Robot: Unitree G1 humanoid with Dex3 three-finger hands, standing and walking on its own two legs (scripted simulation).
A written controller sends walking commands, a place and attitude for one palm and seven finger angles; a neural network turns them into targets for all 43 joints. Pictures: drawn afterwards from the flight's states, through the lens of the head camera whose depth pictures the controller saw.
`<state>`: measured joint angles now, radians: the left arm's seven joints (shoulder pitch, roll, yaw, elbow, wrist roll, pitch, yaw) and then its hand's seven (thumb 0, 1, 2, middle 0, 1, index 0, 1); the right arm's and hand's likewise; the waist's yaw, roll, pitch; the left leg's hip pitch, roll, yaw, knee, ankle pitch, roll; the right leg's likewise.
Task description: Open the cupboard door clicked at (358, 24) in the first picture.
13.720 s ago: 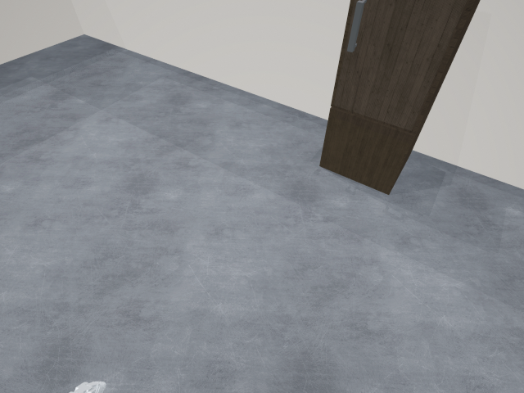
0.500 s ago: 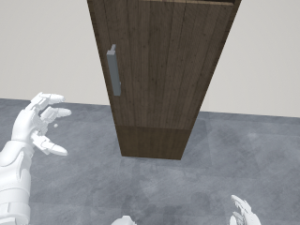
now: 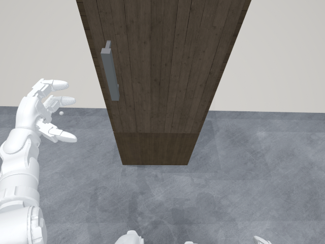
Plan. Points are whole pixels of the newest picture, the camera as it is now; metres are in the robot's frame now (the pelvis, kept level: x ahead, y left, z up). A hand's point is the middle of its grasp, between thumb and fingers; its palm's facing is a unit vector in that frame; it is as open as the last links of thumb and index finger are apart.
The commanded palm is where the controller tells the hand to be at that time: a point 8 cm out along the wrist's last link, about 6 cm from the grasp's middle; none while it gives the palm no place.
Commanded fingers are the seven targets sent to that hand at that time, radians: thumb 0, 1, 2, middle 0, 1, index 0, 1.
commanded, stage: move the hooked fingers beside the handle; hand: left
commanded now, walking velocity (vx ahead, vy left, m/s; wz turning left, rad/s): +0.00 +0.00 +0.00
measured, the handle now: (112, 72) +0.57 +0.16 +0.07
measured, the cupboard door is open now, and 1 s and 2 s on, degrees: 0 0 0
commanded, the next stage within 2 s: slide the fingers in behind the handle in 1.62 s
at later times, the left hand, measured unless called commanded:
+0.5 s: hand (75, 91) +0.47 +0.24 +0.09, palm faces +0.01 -1.00 -0.01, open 14.0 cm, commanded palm +0.46 +0.28 +0.08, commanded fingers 0.00 -0.50 0.30 -0.30 -1.20 -0.30 -1.20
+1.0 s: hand (84, 77) +0.53 +0.23 +0.08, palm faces +0.01 -1.00 +0.00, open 14.0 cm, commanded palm +0.51 +0.27 +0.07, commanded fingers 0.00 -0.50 0.30 -0.30 -1.20 -0.30 -1.20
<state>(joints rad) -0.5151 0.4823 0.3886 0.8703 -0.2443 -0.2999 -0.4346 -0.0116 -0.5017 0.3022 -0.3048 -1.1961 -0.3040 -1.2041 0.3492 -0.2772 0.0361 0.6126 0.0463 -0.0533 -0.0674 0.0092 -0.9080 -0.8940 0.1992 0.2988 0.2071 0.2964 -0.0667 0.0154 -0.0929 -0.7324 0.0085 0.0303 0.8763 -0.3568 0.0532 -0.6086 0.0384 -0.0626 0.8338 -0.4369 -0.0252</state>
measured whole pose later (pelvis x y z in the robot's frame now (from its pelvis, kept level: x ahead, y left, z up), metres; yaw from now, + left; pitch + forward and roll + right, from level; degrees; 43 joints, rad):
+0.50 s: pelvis +0.00 +0.00 -0.01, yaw -1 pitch +16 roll -3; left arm -0.81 0.57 0.40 1.16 -0.16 -0.36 -0.37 -0.01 -0.50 0.30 -0.30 -1.20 -0.30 -1.20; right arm 0.38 -0.28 0.04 0.64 0.03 0.04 -0.05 0.01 -0.91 -0.89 0.20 0.30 0.21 0.30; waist -0.13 0.02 -0.10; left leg -0.86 0.02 0.02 0.95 -0.38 0.05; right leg -0.73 0.05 -0.07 0.90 -0.46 -0.03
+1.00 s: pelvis +0.01 +0.00 -0.02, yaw -2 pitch +22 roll -4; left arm -0.99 0.70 0.46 1.27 -0.09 -0.31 -0.36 -0.01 -0.50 0.30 -0.30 -1.20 -0.30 -1.20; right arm 0.46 -0.28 0.05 0.62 0.01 0.09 -0.03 0.00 -0.91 -0.89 0.20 0.30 0.21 0.30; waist -0.20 0.03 -0.10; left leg -0.98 0.05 0.02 1.00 -0.40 0.05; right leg -0.84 0.08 -0.06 0.92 -0.46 -0.03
